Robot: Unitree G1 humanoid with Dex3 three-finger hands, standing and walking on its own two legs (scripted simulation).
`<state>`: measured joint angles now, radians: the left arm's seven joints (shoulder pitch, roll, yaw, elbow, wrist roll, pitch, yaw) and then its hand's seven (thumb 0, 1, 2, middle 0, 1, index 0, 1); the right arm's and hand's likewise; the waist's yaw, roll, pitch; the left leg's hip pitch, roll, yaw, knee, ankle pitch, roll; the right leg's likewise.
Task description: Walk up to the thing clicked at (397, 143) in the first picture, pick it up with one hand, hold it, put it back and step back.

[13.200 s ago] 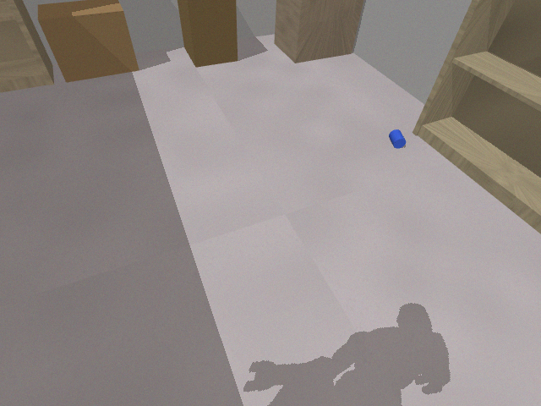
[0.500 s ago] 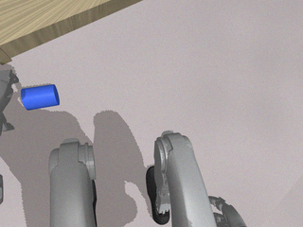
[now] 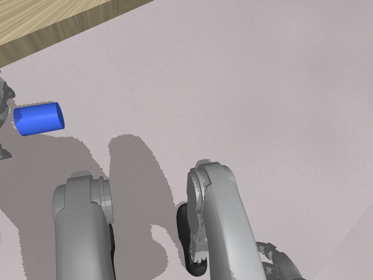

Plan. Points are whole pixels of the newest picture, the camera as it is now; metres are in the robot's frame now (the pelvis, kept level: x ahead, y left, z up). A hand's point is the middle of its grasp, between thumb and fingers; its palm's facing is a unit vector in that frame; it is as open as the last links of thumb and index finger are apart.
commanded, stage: rise first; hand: left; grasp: from above
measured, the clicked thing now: (40, 118) +0.48 +0.30 -0.30
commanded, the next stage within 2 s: approach in 1.32 s
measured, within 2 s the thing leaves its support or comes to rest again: neither
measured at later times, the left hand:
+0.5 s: hand (1, 124) +0.43 +0.34 -0.18, palm faces -0.43 -0.12 -0.90, open 13.8 cm
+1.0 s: hand out of the picture +0.44 +0.35 -0.18, palm faces -0.42 -0.12 -0.90, open 13.8 cm
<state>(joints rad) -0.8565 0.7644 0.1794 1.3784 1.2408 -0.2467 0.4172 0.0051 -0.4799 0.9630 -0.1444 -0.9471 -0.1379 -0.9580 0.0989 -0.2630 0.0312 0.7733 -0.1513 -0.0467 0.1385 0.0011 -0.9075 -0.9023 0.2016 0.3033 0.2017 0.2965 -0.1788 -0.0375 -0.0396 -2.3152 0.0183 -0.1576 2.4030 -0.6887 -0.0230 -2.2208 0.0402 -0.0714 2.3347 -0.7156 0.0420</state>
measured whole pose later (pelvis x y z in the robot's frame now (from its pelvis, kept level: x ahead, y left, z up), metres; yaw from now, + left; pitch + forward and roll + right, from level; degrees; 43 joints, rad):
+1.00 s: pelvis +0.00 +0.00 -0.01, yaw -1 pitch +33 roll -9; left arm -0.91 0.83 0.17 1.40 1.24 -0.23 0.38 0.01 -0.47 0.96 -0.17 -0.92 -0.16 -0.94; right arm 0.12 -0.27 0.08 0.75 -0.16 -0.05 0.16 0.00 -0.90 -0.90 0.20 0.30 0.20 0.30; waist -0.22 -0.04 -0.02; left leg -2.34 0.01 -0.17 2.43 -0.68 -0.02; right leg -2.23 0.04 -0.09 2.34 -0.71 0.05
